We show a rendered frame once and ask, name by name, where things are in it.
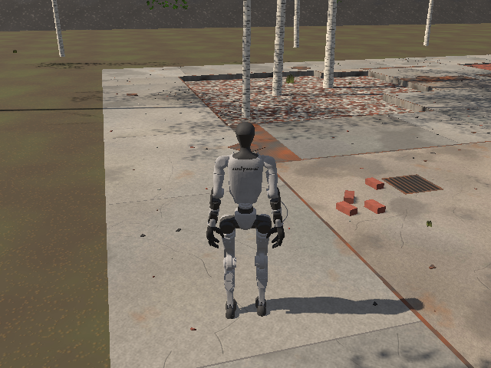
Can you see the robot right forearm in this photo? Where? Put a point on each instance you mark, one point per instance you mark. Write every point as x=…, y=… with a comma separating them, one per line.
x=277, y=210

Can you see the robot left forearm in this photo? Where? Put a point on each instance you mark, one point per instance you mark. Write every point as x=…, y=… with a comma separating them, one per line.
x=213, y=210

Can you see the left robot hand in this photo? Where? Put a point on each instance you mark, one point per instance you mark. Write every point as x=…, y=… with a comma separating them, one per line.
x=210, y=236

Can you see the robot head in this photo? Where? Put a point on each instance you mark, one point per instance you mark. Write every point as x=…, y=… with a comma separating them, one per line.
x=245, y=132

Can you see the right robot hand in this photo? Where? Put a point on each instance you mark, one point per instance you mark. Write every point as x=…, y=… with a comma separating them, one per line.
x=278, y=239

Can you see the right robot thigh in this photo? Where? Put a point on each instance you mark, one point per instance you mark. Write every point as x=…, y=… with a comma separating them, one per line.
x=263, y=225

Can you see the robot left upper arm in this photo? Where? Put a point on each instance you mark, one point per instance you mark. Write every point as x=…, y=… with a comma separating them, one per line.
x=218, y=176

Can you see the robot right upper arm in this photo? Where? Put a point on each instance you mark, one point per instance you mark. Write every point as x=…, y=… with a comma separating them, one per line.
x=271, y=175

